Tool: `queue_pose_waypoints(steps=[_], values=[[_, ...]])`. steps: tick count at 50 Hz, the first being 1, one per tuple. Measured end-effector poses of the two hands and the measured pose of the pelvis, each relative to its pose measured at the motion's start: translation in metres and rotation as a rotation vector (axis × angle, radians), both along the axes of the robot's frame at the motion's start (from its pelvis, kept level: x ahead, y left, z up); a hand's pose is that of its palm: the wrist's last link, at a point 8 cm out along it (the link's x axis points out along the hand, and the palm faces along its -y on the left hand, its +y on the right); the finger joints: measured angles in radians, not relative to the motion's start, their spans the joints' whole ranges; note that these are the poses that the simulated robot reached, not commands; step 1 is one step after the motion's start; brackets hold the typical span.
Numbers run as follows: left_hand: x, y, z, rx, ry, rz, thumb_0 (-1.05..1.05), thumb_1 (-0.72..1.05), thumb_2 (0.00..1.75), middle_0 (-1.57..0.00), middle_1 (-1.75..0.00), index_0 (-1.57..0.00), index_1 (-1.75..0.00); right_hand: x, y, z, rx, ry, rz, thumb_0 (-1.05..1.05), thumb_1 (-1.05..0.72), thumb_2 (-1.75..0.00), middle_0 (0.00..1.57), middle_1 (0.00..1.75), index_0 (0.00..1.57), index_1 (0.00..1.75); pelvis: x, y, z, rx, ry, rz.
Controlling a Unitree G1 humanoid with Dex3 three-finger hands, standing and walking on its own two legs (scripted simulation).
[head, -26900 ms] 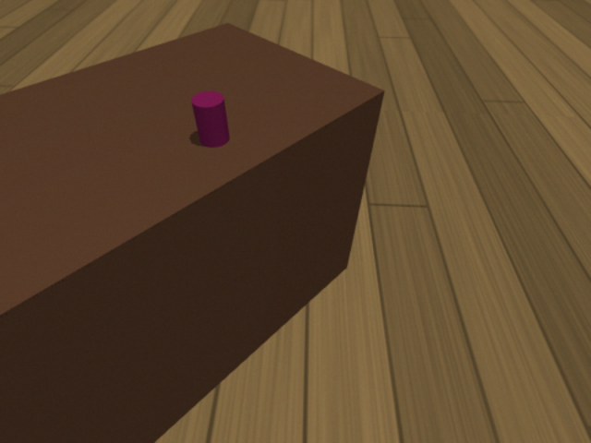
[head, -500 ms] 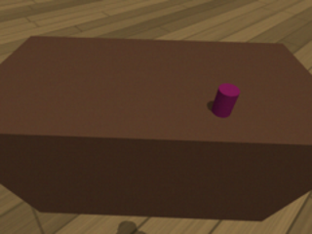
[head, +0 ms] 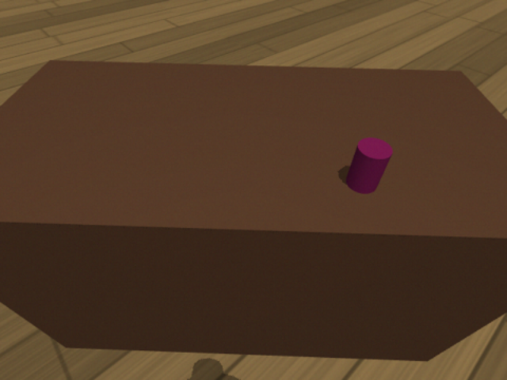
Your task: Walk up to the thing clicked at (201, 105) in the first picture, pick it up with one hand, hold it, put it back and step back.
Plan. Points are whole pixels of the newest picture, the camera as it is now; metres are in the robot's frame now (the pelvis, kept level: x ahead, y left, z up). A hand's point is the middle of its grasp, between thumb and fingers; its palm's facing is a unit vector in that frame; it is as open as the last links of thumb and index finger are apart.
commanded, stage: stand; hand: right
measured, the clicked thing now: (367, 166) +0.50 -0.21 +0.06
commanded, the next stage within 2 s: none
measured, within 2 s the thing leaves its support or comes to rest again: neither
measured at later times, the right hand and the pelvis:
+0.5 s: hand out of the picture +0.06 -0.25 -0.15, palm faces -0.04 +0.94 -0.35, open 10.2 cm; pelvis +0.00 +0.00 +0.00, yaw +0 degrees
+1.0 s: hand out of the picture +0.07 -0.25 -0.16, palm faces -0.04 +0.94 -0.35, open 7.4 cm; pelvis +0.00 +0.00 +0.00, yaw +0 degrees
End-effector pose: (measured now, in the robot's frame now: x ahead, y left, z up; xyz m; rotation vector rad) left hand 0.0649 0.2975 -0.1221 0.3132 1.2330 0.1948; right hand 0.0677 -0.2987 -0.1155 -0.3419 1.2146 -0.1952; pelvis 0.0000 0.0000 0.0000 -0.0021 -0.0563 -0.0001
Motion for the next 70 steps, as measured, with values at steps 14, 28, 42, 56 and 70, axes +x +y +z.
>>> queue_pose_waypoints(steps=[14, 28, 42, 56, 70], values=[[-0.012, 0.002, -0.001, 0.003, 0.024, 0.010, 0.00, 0.91, 0.90, -0.20, -0.29, -0.20, -0.30, -0.006, 0.000, -0.001, 0.006, 0.016, -0.005, 0.00, 0.32, -0.26, 0.14, 0.18, 0.15, 0.18, -0.003, 0.000, 0.000, 0.000, 0.001, 0.003], [-0.013, 0.000, -0.002, -0.003, 0.026, 0.012, 0.00, 0.91, 0.90, -0.20, -0.30, -0.20, -0.30, -0.007, 0.001, -0.002, 0.008, 0.025, -0.005, 0.00, -0.59, -0.83, 0.20, 0.29, 0.20, 0.30, -0.002, 0.000, 0.000, 0.000, 0.004, 0.005], [-0.007, 0.001, 0.001, 0.004, 0.014, 0.014, 0.00, 0.91, 0.90, -0.20, -0.30, -0.20, -0.30, -0.001, 0.002, -0.002, 0.013, 0.014, -0.002, 0.01, -0.88, -0.89, 0.20, 0.30, 0.21, 0.30, 0.000, 0.000, 0.000, 0.002, 0.005, 0.007], [-0.005, 0.000, 0.000, 0.002, 0.009, 0.011, 0.00, 0.91, 0.90, -0.20, -0.30, -0.20, -0.30, 0.001, 0.001, -0.001, 0.011, 0.011, -0.004, 0.01, -0.90, -0.90, 0.20, 0.30, 0.21, 0.30, 0.001, -0.001, 0.000, 0.000, 0.004, 0.007], [-0.006, 0.000, -0.001, 0.000, 0.018, 0.009, 0.00, 0.91, 0.90, -0.20, -0.30, -0.20, -0.30, -0.001, 0.002, -0.002, 0.011, 0.021, -0.007, 0.01, -0.90, -0.90, 0.20, 0.30, 0.21, 0.30, 0.002, 0.000, 0.001, 0.001, 0.009, 0.006]])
